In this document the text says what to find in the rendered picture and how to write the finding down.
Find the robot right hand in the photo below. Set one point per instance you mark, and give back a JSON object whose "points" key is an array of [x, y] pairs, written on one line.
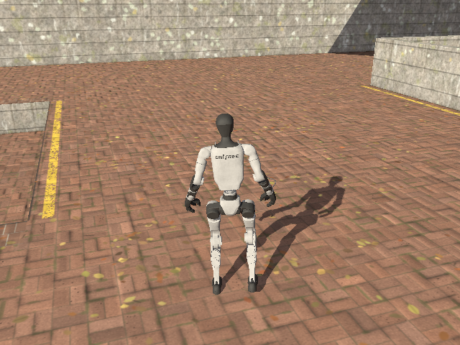
{"points": [[272, 197]]}

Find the robot left hand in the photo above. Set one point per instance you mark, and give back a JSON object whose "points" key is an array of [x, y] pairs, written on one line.
{"points": [[193, 202]]}

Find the robot head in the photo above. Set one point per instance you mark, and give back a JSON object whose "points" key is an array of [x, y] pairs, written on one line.
{"points": [[225, 125]]}

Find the robot right forearm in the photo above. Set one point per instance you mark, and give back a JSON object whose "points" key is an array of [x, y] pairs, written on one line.
{"points": [[265, 184]]}

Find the robot left shin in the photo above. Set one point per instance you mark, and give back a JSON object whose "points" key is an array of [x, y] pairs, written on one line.
{"points": [[215, 261]]}

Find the robot right upper arm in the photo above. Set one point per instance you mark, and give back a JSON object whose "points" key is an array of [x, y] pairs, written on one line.
{"points": [[249, 150]]}

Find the robot left forearm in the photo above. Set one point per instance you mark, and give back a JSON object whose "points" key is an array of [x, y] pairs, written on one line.
{"points": [[193, 189]]}

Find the robot left upper arm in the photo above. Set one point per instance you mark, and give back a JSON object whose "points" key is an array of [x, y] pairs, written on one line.
{"points": [[200, 166]]}

